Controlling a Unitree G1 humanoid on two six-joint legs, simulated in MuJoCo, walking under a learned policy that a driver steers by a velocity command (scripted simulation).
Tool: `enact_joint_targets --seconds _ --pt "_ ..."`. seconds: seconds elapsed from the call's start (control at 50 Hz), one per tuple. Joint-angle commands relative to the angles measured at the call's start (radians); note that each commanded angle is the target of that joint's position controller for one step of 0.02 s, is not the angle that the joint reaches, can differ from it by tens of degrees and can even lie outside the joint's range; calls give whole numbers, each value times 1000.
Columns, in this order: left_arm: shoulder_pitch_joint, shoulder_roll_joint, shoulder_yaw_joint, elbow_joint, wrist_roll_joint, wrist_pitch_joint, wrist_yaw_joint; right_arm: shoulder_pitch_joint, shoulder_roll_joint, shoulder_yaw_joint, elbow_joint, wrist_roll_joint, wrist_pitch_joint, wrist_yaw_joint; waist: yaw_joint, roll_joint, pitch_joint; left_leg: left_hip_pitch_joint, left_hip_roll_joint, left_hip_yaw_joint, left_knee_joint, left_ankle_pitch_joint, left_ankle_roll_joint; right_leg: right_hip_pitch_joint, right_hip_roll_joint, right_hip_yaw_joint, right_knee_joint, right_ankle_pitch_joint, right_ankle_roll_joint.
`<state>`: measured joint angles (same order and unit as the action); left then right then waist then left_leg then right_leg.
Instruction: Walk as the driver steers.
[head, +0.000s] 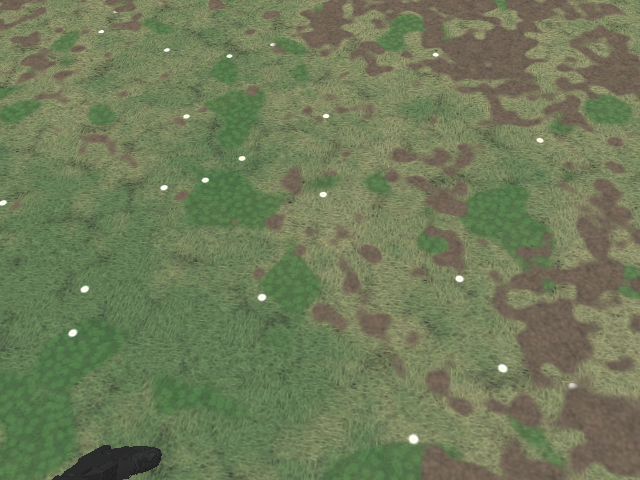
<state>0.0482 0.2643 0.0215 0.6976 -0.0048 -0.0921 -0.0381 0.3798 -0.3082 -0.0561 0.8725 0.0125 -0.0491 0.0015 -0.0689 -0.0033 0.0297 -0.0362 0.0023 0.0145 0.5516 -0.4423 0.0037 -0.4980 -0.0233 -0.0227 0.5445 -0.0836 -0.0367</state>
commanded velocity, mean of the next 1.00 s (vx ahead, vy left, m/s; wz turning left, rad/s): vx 0.50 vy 0.00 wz -0.35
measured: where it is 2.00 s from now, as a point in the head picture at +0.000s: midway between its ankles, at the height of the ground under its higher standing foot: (424, 291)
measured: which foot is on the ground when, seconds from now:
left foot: down 0.00-0.00, up 0.02-0.48, down 0.50-1.00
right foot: down 0.00-0.50, up 0.52-1.00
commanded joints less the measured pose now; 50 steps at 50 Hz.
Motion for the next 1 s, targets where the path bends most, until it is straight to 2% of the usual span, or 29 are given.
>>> enact_joint_targets --seconds 0.02,0.04,0.06,0.08,0.1,0.12,0.18,0.24,0.3,0.38,0.44,0.46,0.48,0.5,0.52,0.54,0.56,0.58,0.6,0.62,0.64,0.68,0.74,0.82,0.88,0.92,0.96,0.98,1.0 --pt "418 235 82 37 -2 6 10 63 -57 9 -77 2 -46 5 184 -237 -416 -660 -44 -125 720 -121 18 892 -366 762 -226 -267 -277" --pt "346 192 65 29 -2 6 11 -22 -130 -12 -104 29 -57 11 177 -169 -262 -741 12 -133 765 -68 34 780 -339 628 -244 -290 -232" --pt "276 170 57 15 2 7 13 -89 -124 -9 -122 29 -61 9 151 -96 -172 -728 65 -99 729 20 40 641 -301 502 -258 -214 -209" --pt "224 145 50 13 8 5 10 -123 -113 -10 -129 11 -59 7 124 -52 -97 -700 96 -87 662 84 36 513 -264 416 -290 -116 -202" --pt "194 122 43 9 16 -1 9 -108 -105 -15 -123 3 -49 5 88 -74 -81 -634 126 -96 613 132 33 434 -233 357 -318 -45 -191" --pt "180 117 43 10 15 -6 7 -86 -87 -12 -113 2 -38 5 70 -85 -74 -588 131 -93 590 158 25 387 -214 320 -347 -9 -193" --pt "196 142 53 36 6 -21 10 -102 -54 -5 -115 -6 -14 -1 53 -66 -41 -599 138 -79 499 231 -4 335 -202 227 -402 102 -214" --pt "247 158 59 64 -1 -12 23 -223 -41 -1 -154 -18 -22 -2 82 -41 -4 -641 129 -73 302 379 -28 352 -173 186 -421 134 -203" --pt "295 179 66 85 -11 1 37 -333 -24 6 -179 -12 -38 9 118 -47 16 -591 87 -57 101 511 -39 356 -144 154 -413 97 -176" --pt "363 187 72 116 -20 19 46 -442 -35 6 -210 -1 -56 29 146 -61 31 -546 51 -65 -25 521 -34 412 -176 204 -352 56 -167" --pt "356 200 82 119 -20 33 56 -414 -77 -8 -205 1 -70 35 109 -90 15 -460 39 -77 -80 433 -6 459 -206 263 -277 72 -140" --pt "345 200 83 117 -18 38 58 -362 -92 -16 -192 1 -74 33 77 -100 -8 -379 29 -61 -101 401 10 453 -197 265 -225 121 -128" --pt "340 179 75 112 -13 41 57 -249 -127 -35 -158 -2 -77 25 23 -88 -77 -210 24 -47 -124 389 37 423 -145 237 -102 198 -102" --pt "327 123 54 86 1 40 55 -88 -181 -53 -134 -19 -79 15 -48 -27 -224 62 153 -159 -76 379 95 283 -80 194 157 86 -68" --pt "439 23 26 51 -7 25 54 5 -269 -78 -115 -29 -64 11 -15 237 -369 428 393 -553 -127 223 230 -96 73 78 516 -333 6" --pt "440 86 38 57 -29 15 53 7 -191 -58 -115 -18 -59 15 -25 281 -379 415 424 -741 -231 45 259 -232 44 163 685 -511 12" --pt "362 165 61 46 -45 16 53 -53 -122 -38 -123 -12 -57 13 -27 189 -230 293 391 -596 -254 6 215 -288 -5 173 736 -434 9" --pt "311 166 65 36 -40 21 56 -111 -92 -29 -126 -13 -56 11 -6 130 -150 169 351 -465 -272 81 186 -270 -47 145 724 -353 11" --pt "282 154 68 29 -29 27 56 -159 -61 -20 -121 -16 -55 12 17 109 -86 60 312 -371 -304 168 175 -241 -73 137 680 -294 15" --pt "285 138 72 27 -25 38 53 -189 -42 -15 -117 -23 -58 12 45 129 -55 -17 284 -291 -335 231 165 -195 -101 142 644 -252 17" --pt "293 116 70 24 -27 50 49 -206 -45 -18 -111 -25 -61 11 60 138 -39 -70 271 -237 -365 271 165 -157 -112 134 626 -228 21" --pt "276 85 65 5 -25 68 46 -212 -65 -28 -95 -23 -72 10 72 108 -15 -109 274 -154 -404 362 183 -160 -122 125 591 -187 31" --pt "221 76 62 -27 -17 72 41 -200 -98 -40 -72 -23 -74 3 66 73 3 -88 271 -49 -426 457 191 -198 -124 123 464 -65 43" --pt "95 56 50 -68 -18 60 12 -176 -131 -48 -57 -16 -60 -5 21 50 30 -55 249 81 -426 497 166 -157 -105 54 237 101 29" --pt "10 58 47 -111 -19 62 -5 -129 -159 -56 -37 -3 -42 -7 -6 43 57 29 276 119 -408 510 151 -165 -92 17 143 84 8" --pt "-15 73 52 -136 -17 65 -13 -115 -177 -63 -28 9 -27 -7 0 51 62 95 296 141 -361 596 134 -161 -74 -7 107 14 -18" --pt "26 106 69 -143 -13 71 -16 -125 -207 -73 -30 20 -14 -11 43 82 14 132 296 176 -231 902 113 -58 -15 -61 94 -89 -57" --pt "112 137 88 -126 -13 75 -14 -134 -217 -76 -33 25 -6 -12 99 87 -41 124 282 197 -91 1043 99 63 30 -89 78 -118 -83" --pt "275 185 119 -81 -16 79 -4 -145 -202 -70 -38 27 0 -15 188 64 -124 42 244 227 122 1053 69 295 79 -100 17 -60 -120"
